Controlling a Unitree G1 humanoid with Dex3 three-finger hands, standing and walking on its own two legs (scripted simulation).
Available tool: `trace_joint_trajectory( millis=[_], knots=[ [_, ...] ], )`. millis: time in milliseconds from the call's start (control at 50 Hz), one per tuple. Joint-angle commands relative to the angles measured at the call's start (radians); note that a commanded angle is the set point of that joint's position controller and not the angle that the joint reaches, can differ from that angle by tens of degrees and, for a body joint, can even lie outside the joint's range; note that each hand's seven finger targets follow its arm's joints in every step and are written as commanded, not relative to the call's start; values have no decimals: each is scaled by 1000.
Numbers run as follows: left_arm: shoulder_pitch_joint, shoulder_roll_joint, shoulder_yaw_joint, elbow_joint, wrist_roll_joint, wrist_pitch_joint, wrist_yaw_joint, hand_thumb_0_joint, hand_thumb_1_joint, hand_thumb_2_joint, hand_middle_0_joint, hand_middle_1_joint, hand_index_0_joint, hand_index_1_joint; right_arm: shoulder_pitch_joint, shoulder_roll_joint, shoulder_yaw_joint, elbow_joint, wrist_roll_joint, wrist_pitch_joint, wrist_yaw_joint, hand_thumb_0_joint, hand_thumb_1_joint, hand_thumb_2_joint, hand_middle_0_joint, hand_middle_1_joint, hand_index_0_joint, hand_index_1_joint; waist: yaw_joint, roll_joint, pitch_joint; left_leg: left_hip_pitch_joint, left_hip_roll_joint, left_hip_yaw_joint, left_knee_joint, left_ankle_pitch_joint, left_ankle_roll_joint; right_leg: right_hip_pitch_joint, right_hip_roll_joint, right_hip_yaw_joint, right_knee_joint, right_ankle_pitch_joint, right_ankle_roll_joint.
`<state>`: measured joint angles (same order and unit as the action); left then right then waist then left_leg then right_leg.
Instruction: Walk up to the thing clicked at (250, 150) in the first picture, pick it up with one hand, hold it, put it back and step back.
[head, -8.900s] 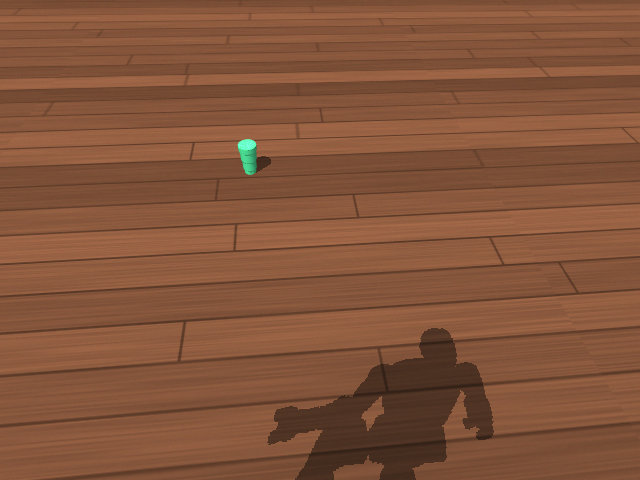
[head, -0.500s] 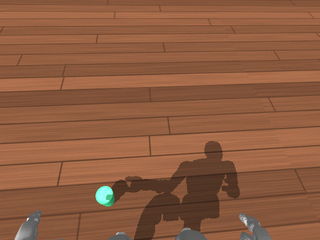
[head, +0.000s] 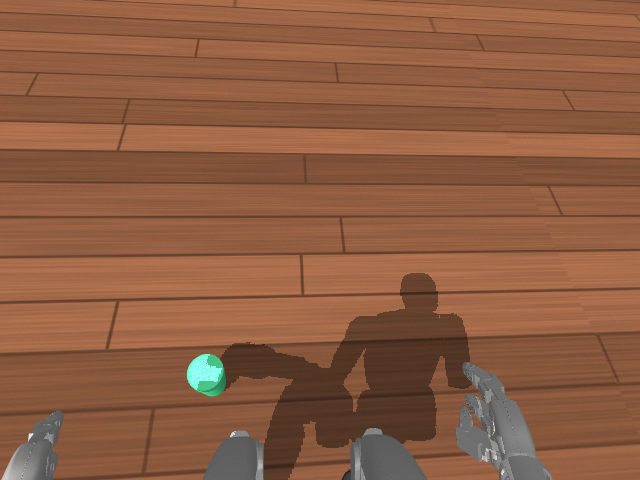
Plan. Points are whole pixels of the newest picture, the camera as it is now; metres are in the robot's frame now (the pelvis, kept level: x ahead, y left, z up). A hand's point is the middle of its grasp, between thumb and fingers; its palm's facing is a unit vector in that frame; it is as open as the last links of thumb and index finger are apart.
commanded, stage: go down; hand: left
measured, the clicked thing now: (210, 378) +0.36 +0.23 -0.61
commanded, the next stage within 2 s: none
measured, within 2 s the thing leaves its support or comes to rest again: neither
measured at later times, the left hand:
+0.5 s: hand (70, 433) +0.21 +0.35 -0.21, palm faces +0.20 -0.95 -0.23, open 17.4 cm
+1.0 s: hand (66, 411) +0.25 +0.39 -0.26, palm faces +0.19 -0.97 -0.15, open 17.5 cm
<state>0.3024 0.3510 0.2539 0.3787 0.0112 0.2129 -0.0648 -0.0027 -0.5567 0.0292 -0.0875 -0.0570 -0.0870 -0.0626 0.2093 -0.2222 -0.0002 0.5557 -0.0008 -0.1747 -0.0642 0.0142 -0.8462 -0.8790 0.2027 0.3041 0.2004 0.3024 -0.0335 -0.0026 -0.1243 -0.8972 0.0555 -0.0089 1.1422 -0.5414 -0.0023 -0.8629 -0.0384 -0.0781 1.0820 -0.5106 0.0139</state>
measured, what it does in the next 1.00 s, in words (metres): lowers itself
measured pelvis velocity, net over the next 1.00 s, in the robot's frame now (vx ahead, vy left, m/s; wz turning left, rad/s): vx -0.08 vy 0.00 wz -0.07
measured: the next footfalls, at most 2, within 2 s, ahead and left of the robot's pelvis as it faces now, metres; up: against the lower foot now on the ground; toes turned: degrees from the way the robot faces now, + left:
none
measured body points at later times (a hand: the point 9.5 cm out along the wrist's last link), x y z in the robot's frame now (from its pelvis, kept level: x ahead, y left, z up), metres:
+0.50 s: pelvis -0.05 -0.01 -0.14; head +0.12 +0.03 +0.27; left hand +0.19 +0.40 -0.20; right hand +0.14 -0.27 -0.24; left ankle +0.00 +0.11 -0.66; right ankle +0.01 -0.13 -0.66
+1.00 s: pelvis -0.08 +0.00 -0.23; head +0.12 +0.05 +0.17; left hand +0.23 +0.44 -0.25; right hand +0.09 -0.28 -0.33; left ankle +0.00 +0.11 -0.66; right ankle +0.00 -0.13 -0.66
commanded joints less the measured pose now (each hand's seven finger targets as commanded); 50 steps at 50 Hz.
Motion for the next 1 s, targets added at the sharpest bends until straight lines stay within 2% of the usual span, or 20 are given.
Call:
trace_joint_trajectory(
  millis=[0, 20, 40, 80, 120, 160, 200, 220, 260, 320, 340, 380, 460, 480, 540, 660, 720, 740, 820, 980],
  knots=[
    [28, 208, 121, -130, -17, -61, -13, 0, -545, 36, -77, -64, -81, -62, 16, -171, -77, -119, 3, -48, -12, 0, -871, -890, 200, 300, 200, 300, 9, 114, -214, 132, -23, -41, -133, 357, -2, 56, 38, 13, -48, 246, -39],
    [8, 213, 130, -165, -21, -78, -19, 0, -529, 34, -75, -64, -80, -61, -1, -165, -75, -144, 3, -54, -13, 0, -878, -891, 200, 300, 200, 300, 15, 112, -230, 121, -29, -34, -112, 348, 1, 52, 37, 17, -42, 252, -37],
    [53, 204, 147, -84, -28, -84, -24, 0, -520, 40, -73, -66, -80, -62, 12, -164, -76, -122, 2, -52, -10, 0, -886, -893, 200, 300, 200, 300, 10, 79, -218, 87, -33, -25, -91, 326, 6, 53, 35, 21, -39, 246, -35],
    [-46, 235, 170, -93, -38, -130, -40, 0, -514, 41, -71, -61, -78, -56, -14, -166, -75, -135, 2, -62, -9, 0, -898, -896, 200, 300, 200, 300, 2, 62, -211, 13, -39, -14, -36, 263, 15, 2, 31, 31, -11, 217, -31],
    [-68, 269, 219, 36, -50, -180, -65, 0, -545, 56, -71, -79, -80, -73, -9, -182, -78, -105, 1, -69, -5, 0, -912, -899, 200, 300, 200, 300, 2, 51, -200, -69, -38, -15, 15, 220, 18, -73, 29, 37, 47, 178, -33],
    [-161, 294, 240, 42, -70, -265, -104, 0, -546, 64, -70, -94, -81, -85, -16, -187, -77, -105, 0, -79, 1, 0, -933, -904, 200, 300, 200, 300, 6, 68, -246, -128, -41, -15, 73, 180, 20, -147, 25, 48, 114, 143, -36],
    [-218, 349, 285, 64, -93, -348, -148, 0, -430, 38, -58, -29, -59, -27, -16, -202, -76, -96, 1, -88, 1, 0, -942, -907, 200, 300, 200, 300, 20, 85, -316, -168, -44, -11, 132, 181, 22, -194, 20, 57, 171, 140, -36],
    [-235, 347, 285, 89, -110, -384, -174, 0, -454, 43, -56, -39, -58, -35, -21, -208, -75, -91, 2, -94, 0, 0, -937, -906, 200, 300, 200, 300, 19, 94, -324, -197, -45, -14, 153, 157, 20, -227, 20, 59, 200, 119, -37],
    [-263, 393, 330, 128, -133, -445, -221, 0, -526, 2, -62, -18, -64, -14, -24, -224, -71, -79, 4, -97, 0, 0, -929, -903, 200, 300, 200, 300, 40, 124, -386, -211, -40, -29, 189, 178, 15, -287, 20, 60, 262, 117, -43],
    [-292, 466, 395, 210, -154, -503, -278, 0, -544, 38, -47, -46, -54, -38, -26, -249, -73, -60, 4, -86, -1, 0, -907, -899, 200, 300, 200, 300, 62, 129, -437, -261, -38, -49, 237, 144, 10, -351, 18, 59, 323, 75, -45],
    [-286, 449, 392, 256, -160, -513, -295, 0, -533, 38, -45, -45, -52, -36, -34, -249, -74, -58, 2, -84, -1, 0, -907, -899, 200, 300, 200, 300, 58, 113, -435, -294, -37, -49, 256, 122, 12, -371, 19, 62, 335, 58, -44],
    [-343, 484, 427, 249, -180, -542, -330, 0, -524, 40, -39, -43, -48, -33, -28, -263, -75, -41, 3, -78, -1, 0, -899, -898, 200, 300, 200, 300, 69, 142, -489, -295, -35, -64, 274, 114, 8, -412, 20, 56, 375, 53, -48],
    [-397, 546, 477, 304, -200, -576, -393, 0, -539, 52, -31, -49, -41, -39, -32, -276, -72, -17, -2, -74, -5, 0, -895, -898, 200, 300, 200, 300, 65, 120, -540, -365, -37, -57, 357, 138, 15, -456, 21, 55, 429, 68, -48],
    [-434, 588, 502, 288, -208, -589, -403, 0, -571, 51, -32, -51, -42, -42, -35, -277, -66, -12, -2, -74, -6, 0, -897, -898, 200, 300, 200, 300, 69, 115, -554, -373, -38, -53, 380, 163, 19, -457, 23, 57, 437, 85, -48],
    [-492, 614, 526, 334, -221, -612, -444, 0, -560, 57, -26, -51, -39, -40, -32, -287, -62, 12, -8, -73, -11, 0, -893, -898, 200, 300, 200, 300, 57, 122, -560, -419, -37, -56, 429, 152, 22, -516, 25, 51, 484, 73, -49],
    [-608, 672, 550, 362, -237, -636, -511, 0, -551, 80, -25, -67, -36, -58, -44, -301, -50, 27, -12, -75, -21, 0, -883, -898, 200, 300, 200, 300, 54, 155, -562, -487, -29, -68, 471, 18, 20, -621, 29, 44, 544, -25, -50],
    [-631, 703, 565, 398, -242, -630, -529, 0, -544, 80, -25, -72, -38, -60, -47, -307, -44, 27, -12, -76, -24, 0, -882, -897, 200, 300, 200, 300, 53, 136, -547, -556, -29, -68, 493, -38, 23, -650, 31, 36, 565, -64, -49],
    [-615, 730, 588, 397, -246, -631, -532, 0, -540, 86, -24, -73, -36, -63, -41, -309, -40, 32, -12, -75, -24, 0, -881, -898, 200, 300, 200, 300, 71, 148, -563, -552, -29, -66, 500, -22, 22, -637, 31, 38, 577, -55, -49],
    [-632, 747, 596, 387, -257, -626, -550, 0, -557, 84, -26, -80, -39, -69, -34, -322, -33, 38, -10, -74, -27, 0, -883, -899, 200, 300, 200, 300, 68, 181, -595, -535, -26, -80, 521, 18, 18, -684, 34, 16, 631, -22, -54],
    [-685, 781, 618, 406, -275, -628, -579, 0, -584, 96, -26, -88, -39, -79, -40, -330, -21, 56, -14, -77, -31, 0, -882, -900, 200, 300, 200, 300, 64, 196, -563, -598, -22, -79, 583, 12, 20, -762, 36, 5, 694, -26, -56]
  ],
)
